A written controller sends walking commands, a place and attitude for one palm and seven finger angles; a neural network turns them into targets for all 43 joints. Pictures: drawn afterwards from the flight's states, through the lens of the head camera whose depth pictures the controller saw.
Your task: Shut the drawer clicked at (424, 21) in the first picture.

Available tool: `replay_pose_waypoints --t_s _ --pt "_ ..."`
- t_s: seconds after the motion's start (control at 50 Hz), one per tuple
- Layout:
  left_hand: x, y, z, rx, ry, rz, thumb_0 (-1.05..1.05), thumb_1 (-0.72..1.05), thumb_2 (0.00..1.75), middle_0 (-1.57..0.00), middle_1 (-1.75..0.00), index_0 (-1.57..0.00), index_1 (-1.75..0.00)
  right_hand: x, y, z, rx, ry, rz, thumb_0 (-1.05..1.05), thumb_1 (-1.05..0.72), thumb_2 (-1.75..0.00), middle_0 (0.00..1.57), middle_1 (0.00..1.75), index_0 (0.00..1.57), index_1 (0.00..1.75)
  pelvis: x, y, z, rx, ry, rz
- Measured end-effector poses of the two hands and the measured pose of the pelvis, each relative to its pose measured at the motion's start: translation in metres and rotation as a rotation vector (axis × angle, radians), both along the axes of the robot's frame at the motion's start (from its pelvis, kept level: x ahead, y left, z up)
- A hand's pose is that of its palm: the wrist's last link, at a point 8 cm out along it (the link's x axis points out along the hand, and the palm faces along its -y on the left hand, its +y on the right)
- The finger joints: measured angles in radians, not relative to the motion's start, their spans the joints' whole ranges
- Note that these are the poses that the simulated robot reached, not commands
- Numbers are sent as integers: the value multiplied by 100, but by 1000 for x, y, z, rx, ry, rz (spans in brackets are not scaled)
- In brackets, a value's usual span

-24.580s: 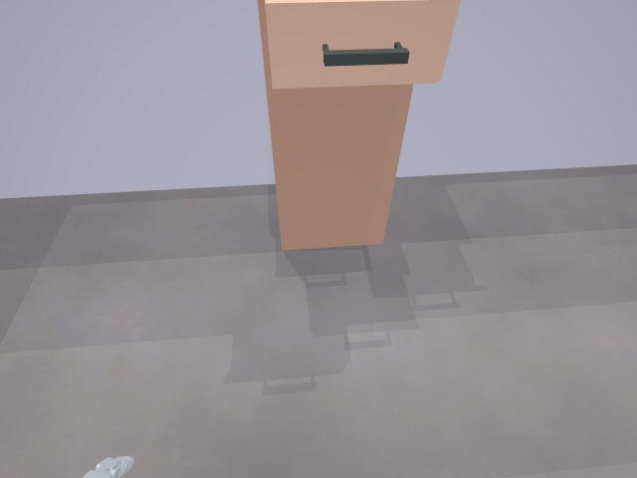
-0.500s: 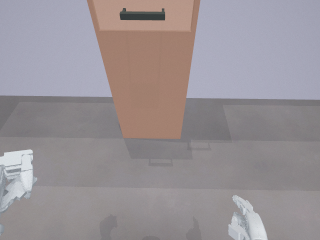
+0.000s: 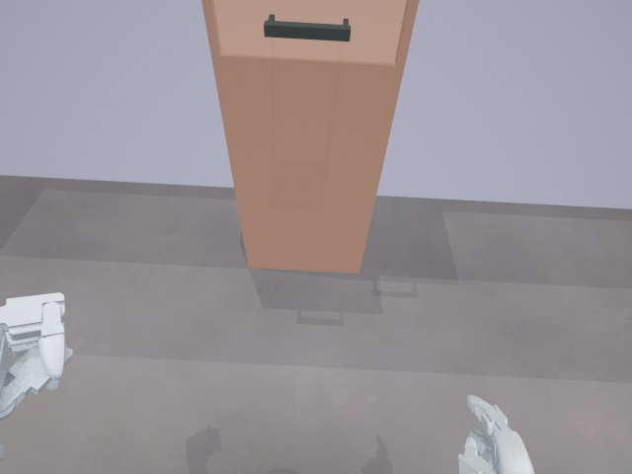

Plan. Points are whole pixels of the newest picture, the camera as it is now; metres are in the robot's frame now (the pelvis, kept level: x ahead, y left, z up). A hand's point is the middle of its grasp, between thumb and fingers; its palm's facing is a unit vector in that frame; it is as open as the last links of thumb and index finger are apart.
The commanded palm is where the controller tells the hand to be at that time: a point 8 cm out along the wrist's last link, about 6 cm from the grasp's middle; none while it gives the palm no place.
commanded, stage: stop stepping back and stand still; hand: left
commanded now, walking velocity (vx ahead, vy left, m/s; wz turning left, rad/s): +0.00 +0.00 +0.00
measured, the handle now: (308, 26) +0.89 +0.08 +0.15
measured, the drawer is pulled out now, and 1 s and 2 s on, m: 0.00 0.00 0.00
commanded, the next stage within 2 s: let the arm hang, fingers relaxed in 0.20 s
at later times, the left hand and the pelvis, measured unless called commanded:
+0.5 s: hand out of the picture +0.13 +0.23 -0.10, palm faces -0.01 -0.92 -0.39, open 3.1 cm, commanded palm none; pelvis -0.01 +0.00 -0.01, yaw +1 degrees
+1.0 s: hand out of the picture -0.02 +0.19 -0.17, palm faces +0.06 -0.96 -0.27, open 6.5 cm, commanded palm none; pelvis -0.01 -0.02 +0.00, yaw +3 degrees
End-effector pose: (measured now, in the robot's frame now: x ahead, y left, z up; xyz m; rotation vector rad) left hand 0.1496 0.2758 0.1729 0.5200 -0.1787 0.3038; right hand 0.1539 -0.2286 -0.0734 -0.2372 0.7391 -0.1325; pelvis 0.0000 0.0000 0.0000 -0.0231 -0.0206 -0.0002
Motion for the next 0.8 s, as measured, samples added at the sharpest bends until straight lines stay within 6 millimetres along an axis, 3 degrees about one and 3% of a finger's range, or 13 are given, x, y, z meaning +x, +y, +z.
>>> replay_pose_waypoints --t_s 0.1,0.32,0.36,0.42,0.48,0.56,0.64,0.72,0.8 --pt "-6 3 2 14 -5 18 2 89 90 -140 -160 -141 -160 -3 1 -2 11 -1 -2 1 -90 -90 20 30 20 30 -3 -1 0 -4 -1 -2" --pt "-1 -2 -14 -5 49 15 2 89 90 -140 -160 -141 -160 -6 -1 -10 27 16 25 1 -90 -90 20 30 20 30 -5 -3 -1 -5 9 9" --pt "11 5 -57 -31 215 10 1 90 90 -140 -159 -140 -159 -6 -7 -25 40 64 65 1 -90 -90 20 30 20 30 -7 -1 -5 -6 18 21" --pt "11 13 -147 -127 588 74 1 90 90 -136 -156 -137 -156 -12 -20 -45 41 138 58 1 -90 -90 20 30 20 30 -11 1 -10 -1 21 25" --pt "-16 2 -221 -219 909 118 1 91 90 -129 -149 -129 -149 -29 -34 -53 26 199 24 1 -90 -90 20 30 20 30 -14 -2 -13 9 12 23" --pt "-67 -29 -286 -358 1178 141 1 91 90 -117 -137 -117 -136 -65 -50 -55 -16 331 -13 1 -91 -90 20 30 20 30 -16 -11 -12 17 -2 34" --pt "-116 -55 -319 -484 1333 204 2 91 90 -102 -122 -103 -122 -106 -57 -55 -49 489 -41 1 -91 -90 20 30 20 30 -16 -18 -10 10 -9 49" --pt "-150 -50 -323 -519 1404 285 2 91 90 -87 -106 -87 -107 -136 -55 -58 -47 609 -52 1 -91 -90 20 30 20 30 -16 -23 -7 2 -12 62" --pt "-175 -45 -318 -513 1471 339 1 91 90 -72 -89 -72 -90 -150 -47 -65 -11 653 -66 1 -91 -90 20 30 20 30 -14 -23 -5 -1 -18 62"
